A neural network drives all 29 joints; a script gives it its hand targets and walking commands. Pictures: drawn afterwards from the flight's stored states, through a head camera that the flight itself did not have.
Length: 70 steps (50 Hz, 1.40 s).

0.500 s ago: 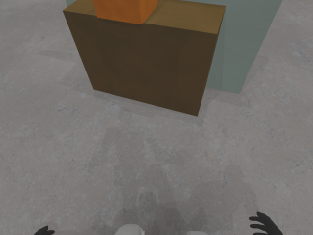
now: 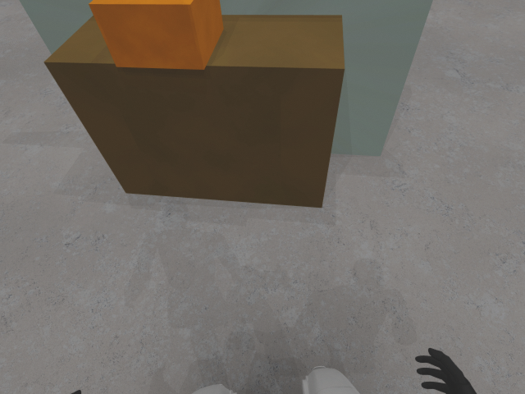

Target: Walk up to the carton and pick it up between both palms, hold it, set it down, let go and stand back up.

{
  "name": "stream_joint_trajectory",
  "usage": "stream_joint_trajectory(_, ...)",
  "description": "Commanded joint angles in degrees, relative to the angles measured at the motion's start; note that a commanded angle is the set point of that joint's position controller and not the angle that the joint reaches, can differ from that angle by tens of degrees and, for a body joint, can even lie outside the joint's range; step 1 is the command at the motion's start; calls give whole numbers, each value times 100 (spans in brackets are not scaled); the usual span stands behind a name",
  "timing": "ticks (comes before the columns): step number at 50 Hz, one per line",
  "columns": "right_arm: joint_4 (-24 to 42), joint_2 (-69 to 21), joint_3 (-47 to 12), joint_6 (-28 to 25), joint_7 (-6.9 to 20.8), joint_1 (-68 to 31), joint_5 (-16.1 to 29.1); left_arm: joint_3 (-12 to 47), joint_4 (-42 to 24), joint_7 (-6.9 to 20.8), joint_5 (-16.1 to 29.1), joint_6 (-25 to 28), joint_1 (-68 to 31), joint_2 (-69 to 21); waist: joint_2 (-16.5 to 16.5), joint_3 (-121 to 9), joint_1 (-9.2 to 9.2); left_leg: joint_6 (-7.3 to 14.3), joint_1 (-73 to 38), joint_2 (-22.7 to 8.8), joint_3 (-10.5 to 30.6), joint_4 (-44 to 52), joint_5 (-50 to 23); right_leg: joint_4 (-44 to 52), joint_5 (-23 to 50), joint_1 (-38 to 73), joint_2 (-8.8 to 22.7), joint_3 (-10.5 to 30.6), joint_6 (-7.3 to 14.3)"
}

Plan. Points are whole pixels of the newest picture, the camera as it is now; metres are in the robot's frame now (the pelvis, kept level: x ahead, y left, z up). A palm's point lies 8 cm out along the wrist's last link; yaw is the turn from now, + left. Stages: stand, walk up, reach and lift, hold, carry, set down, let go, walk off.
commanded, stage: walk up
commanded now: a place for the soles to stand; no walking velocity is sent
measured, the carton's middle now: (165, 18) +1.15 +0.28 +0.05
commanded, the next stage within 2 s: none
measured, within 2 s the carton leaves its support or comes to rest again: neither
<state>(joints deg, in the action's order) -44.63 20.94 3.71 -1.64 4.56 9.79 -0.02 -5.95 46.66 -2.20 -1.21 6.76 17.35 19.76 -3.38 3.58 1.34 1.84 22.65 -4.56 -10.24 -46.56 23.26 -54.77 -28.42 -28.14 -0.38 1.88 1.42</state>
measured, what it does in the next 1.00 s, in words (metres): steps to the left: right foot, then left foot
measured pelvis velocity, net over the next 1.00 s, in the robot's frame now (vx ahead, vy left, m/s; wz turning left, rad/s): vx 0.17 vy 0.19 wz -0.08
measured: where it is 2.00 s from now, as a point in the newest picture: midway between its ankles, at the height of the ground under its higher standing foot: (170, 343)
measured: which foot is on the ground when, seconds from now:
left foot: down 0.00-0.04, up 0.06-0.38, down 0.40-0.74, up 0.76-1.00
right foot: up 0.00-0.02, down 0.04-0.40, up 0.42-0.70, down 0.72-1.00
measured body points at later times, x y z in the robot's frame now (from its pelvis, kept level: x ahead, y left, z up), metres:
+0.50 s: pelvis +0.10 +0.12 -0.01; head +0.13 +0.09 +0.43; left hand +0.18 +0.44 -0.10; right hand +0.23 -0.19 -0.13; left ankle +0.13 +0.22 -0.70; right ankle +0.07 -0.06 -0.65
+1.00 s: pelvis +0.17 +0.19 -0.01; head +0.18 +0.16 +0.43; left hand +0.28 +0.52 -0.09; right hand +0.27 -0.12 -0.14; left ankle +0.22 +0.33 -0.67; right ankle +0.22 +0.02 -0.70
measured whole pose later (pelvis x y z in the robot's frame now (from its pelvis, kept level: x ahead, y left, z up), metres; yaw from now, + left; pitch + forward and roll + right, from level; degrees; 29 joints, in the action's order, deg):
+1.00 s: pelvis +0.17 +0.19 -0.01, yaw -4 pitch -3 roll -2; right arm -44.6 23.4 4.5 2.6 4.8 10.7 0.0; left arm -5.3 47.0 -5.7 -1.2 8.2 18.5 20.9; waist -7.1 4.7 0.9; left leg 3.1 30.5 -3.8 4.1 -65.7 30.6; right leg -49.9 -21.8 -25.6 3.0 0.2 1.5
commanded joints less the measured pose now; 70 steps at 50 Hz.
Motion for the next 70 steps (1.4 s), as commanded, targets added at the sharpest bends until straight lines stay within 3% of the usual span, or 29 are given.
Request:
stream_joint_trajectory(1,996,1224,541,52,-1,-444,-333,-422,186,-180,-3,338,1917,1929,639,-1300,-869,418,822,-409,665,-824,-1750,2774,1442,3233,177,201,414)
stream_joint_trajectory(2,1068,792,366,47,1,-240,-343,-588,152,-254,-71,315,2157,2445,1827,-1391,-896,-14,2335,279,547,-1853,734,3101,1046,4160,1479,2695,700)
stream_joint_trajectory(3,1102,1317,494,157,-21,-510,-350,-671,-7,-262,-20,251,2035,2870,1161,-1474,-892,-121,2824,378,1242,-2335,921,3649,-71,3834,2139,4615,1262)
stream_joint_trajectory(4,1056,1643,581,210,-36,-794,-312,-654,-163,-302,40,203,1567,2844,702,-878,-763,-121,2890,14,1654,-2421,836,3649,-606,3186,2396,4717,1611)
stream_joint_trajectory(7,792,1592,638,208,-21,-820,-361,-452,-140,-357,37,189,1105,2309,555,-224,-460,-197,2748,-238,1666,-2152,672,2966,1061,2577,1861,3201,1515)
stream_joint_trajectory(15,865,1468,704,111,74,-865,-332,-496,-210,-351,-51,236,793,2637,1159,-371,-398,-143,1776,-329,1549,-901,791,2256,2836,1781,1945,2324,1533)
stream_joint_trajectory(18,389,1497,795,-10,41,540,-336,-396,-358,-306,-31,153,-240,2473,970,-838,572,-19,-649,-61,1368,1011,229,712,2901,335,1557,1394,1035)
stream_joint_trajectory(19,4,1872,951,-83,-44,1541,-390,-189,-416,-283,-46,137,-392,1888,-334,-1236,1044,10,-2317,8,1704,1546,494,-1103,2437,-879,841,626,605)
stream_joint_trajectory(20,-2,2296,1058,-104,-120,1511,-483,32,-397,-274,-11,126,-119,1109,-2021,-854,919,63,-2743,-953,3451,2203,320,-2289,-393,-2545,-320,235,194)
stream_joint_trajectory(22,268,2288,957,-41,-91,951,-221,-50,-354,-327,145,153,-126,1737,-1050,-776,575,682,-2218,-1745,5195,3059,-174,-2453,-379,-2452,-256,394,157)
stream_joint_trajectory(25,347,1856,811,-53,-191,518,-296,-140,-114,-244,146,140,-91,1888,-386,-229,309,815,-1980,-1151,3308,1944,-2183,-1908,170,-2211,226,169,79)
stream_joint_trajectory(31,552,1749,704,-5,-135,462,-374,-124,-347,-171,222,171,-288,1663,-422,215,360,1274,-1261,-1344,2750,2130,-1936,1,153,-1343,209,-441,107)
stream_joint_trajectory(34,779,1728,632,88,-96,-300,-322,-209,50,-209,140,276,1058,1586,-243,-453,-456,782,213,-746,1418,519,-2400,1879,1354,1596,-214,-848,351)
stream_joint_trajectory(35,934,1371,526,79,-89,-384,-293,-366,228,-293,76,301,1936,1912,506,-1110,-885,393,894,-277,926,-1094,-2634,2211,1487,3056,-16,-193,476)
stream_joint_trajectory(36,989,922,356,68,-84,-56,-316,-558,259,-344,21,277,2408,2377,1631,-1491,-963,44,2208,285,754,-2164,403,2418,1137,4136,1217,2126,900)
stream_joint_trajectory(37,1090,1250,416,182,-97,-157,-301,-617,70,-370,-14,241,2257,2852,1331,-1674,-910,-55,2683,474,1241,-2843,1077,3579,-1060,3735,2186,4702,1418)
stream_joint_trajectory(38,929,1747,548,292,-89,-375,-312,-598,-134,-407,37,202,1599,2878,722,-1071,-766,-77,2578,188,1687,-3120,926,3804,-1814,2819,2505,5025,1728)
stream_joint_trajectory(42,485,1755,690,352,-19,-140,-362,-409,-142,-443,-17,159,800,2319,358,-71,-296,-137,2115,-238,1692,-2547,735,3124,-945,1390,1817,3151,1409)
stream_joint_trajectory(47,533,1677,712,352,87,-171,-336,-526,-145,-396,-141,194,560,2686,1164,-190,-312,-90,1742,-302,1595,-1620,957,2961,-1537,916,1828,2796,1444)
stream_joint_trajectory(50,361,1726,802,290,104,400,-254,-538,-249,-364,-210,158,-58,2749,1305,-284,138,-3,524,-290,1367,-607,873,2609,-1310,34,1779,2236,1326)
stream_joint_trajectory(52,-299,1878,967,167,-2,2084,-319,-318,-336,-327,-230,69,-758,2127,17,-646,1134,-7,-2389,161,1309,795,745,35,-985,-2159,955,776,691)
stream_joint_trajectory(53,-286,2200,1024,121,-76,2156,-396,-15,-277,-315,-184,40,-544,1222,-1964,-359,1207,-106,-2214,-455,2942,1968,2138,-2116,-934,-3210,-128,-138,290)
stream_joint_trajectory(55,174,2597,1009,129,-120,1027,-301,-76,-388,-353,85,34,-741,1680,-1123,385,821,245,-692,-1361,5764,4108,3599,-2596,-408,-3113,-237,419,157)
stream_joint_trajectory(57,284,2274,930,119,-167,520,-311,-170,-38,-296,66,76,-304,2031,-227,449,371,426,-928,-1258,4980,3341,2204,-2282,234,-2710,160,167,116)
stream_joint_trajectory(65,428,1865,652,65,-149,787,-362,-134,-215,-186,151,203,-89,1688,-409,56,261,1067,-1065,-1088,2786,1627,-2013,474,-1,-926,124,-461,214)
stream_joint_trajectory(67,732,1681,557,122,-120,60,-249,-240,142,-283,112,298,1242,1682,-46,-744,-593,538,533,-521,1516,-210,-3199,1920,1226,2113,-157,-581,454)
stream_joint_trajectory(68,900,1235,430,75,-122,65,-238,-476,326,-364,48,293,2121,2114,989,-1389,-1005,132,1629,6,1015,-1980,-2441,2220,1014,3661,482,812,738)
stream_joint_trajectory(69,1044,956,314,79,-132,265,-283,-595,255,-398,39,248,2392,2494,1893,-1730,-940,-122,2766,446,1027,-2583,1077,2717,414,4297,1943,3437,1196)
stream_joint_trajectory(70,971,1530,446,230,-148,18,-327,-632,76,-417,8,184,1896,2825,1122,-1512,-874,-59,2898,314,1498,-2951,1081,3588,-1681,3449,2377,4773,1526)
